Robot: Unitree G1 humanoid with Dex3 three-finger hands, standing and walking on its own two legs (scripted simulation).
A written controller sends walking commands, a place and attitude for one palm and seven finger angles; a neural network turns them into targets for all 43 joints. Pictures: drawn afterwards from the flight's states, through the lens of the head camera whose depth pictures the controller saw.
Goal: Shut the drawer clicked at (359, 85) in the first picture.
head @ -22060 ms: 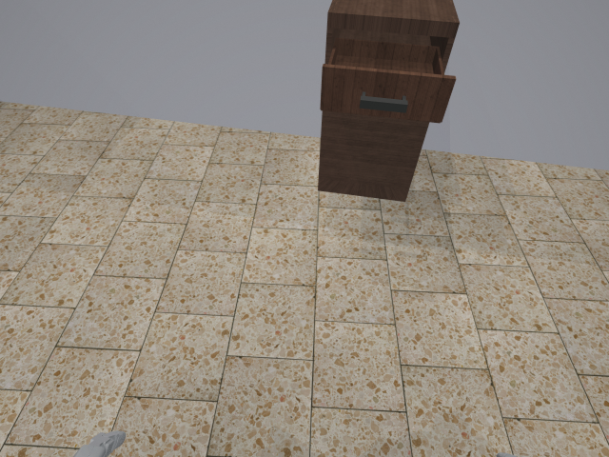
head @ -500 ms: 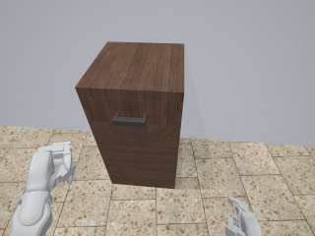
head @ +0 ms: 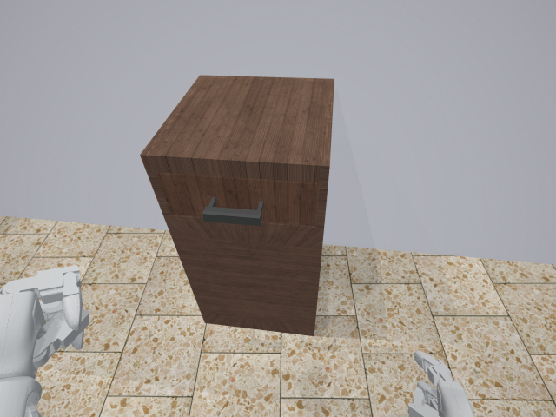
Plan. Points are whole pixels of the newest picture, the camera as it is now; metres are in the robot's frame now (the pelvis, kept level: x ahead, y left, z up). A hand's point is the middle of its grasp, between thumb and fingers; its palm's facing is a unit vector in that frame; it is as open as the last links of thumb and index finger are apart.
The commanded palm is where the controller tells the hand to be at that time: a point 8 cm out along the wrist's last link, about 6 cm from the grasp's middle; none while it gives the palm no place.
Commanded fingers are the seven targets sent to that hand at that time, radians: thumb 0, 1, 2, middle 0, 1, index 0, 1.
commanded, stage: step back with the hand held close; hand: left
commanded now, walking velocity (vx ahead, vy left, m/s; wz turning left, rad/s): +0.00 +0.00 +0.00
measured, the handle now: (234, 209) +0.59 +0.18 -0.08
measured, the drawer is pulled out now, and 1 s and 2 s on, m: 0.00 0.00 0.00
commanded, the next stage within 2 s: stop stepping back and stand still in 1.54 s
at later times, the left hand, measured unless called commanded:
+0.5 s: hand (68, 312) +0.17 +0.25 +0.16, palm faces +0.26 -0.82 -0.51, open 3.2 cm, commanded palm +0.11 +0.29 +0.18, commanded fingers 0.00 0.90 0.90 -1.40 -1.60 -1.40 -1.60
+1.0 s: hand (2, 378) +0.10 +0.27 +0.17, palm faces +0.37 -0.78 -0.51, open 3.2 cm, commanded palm +0.03 +0.31 +0.18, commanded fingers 0.00 0.90 0.90 -1.40 -1.60 -1.40 -1.60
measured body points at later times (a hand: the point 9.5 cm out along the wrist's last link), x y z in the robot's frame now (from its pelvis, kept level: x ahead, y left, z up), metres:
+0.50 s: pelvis -0.03 +0.02 +0.00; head +0.00 +0.02 +0.45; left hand +0.15 +0.29 +0.19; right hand +0.14 -0.24 -0.09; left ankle -0.01 +0.07 -0.74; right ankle -0.02 -0.08 -0.74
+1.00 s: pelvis -0.09 +0.02 -0.02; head -0.07 +0.04 +0.43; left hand +0.08 +0.31 +0.19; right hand +0.07 -0.22 -0.09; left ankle -0.01 +0.07 -0.74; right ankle -0.07 -0.09 -0.74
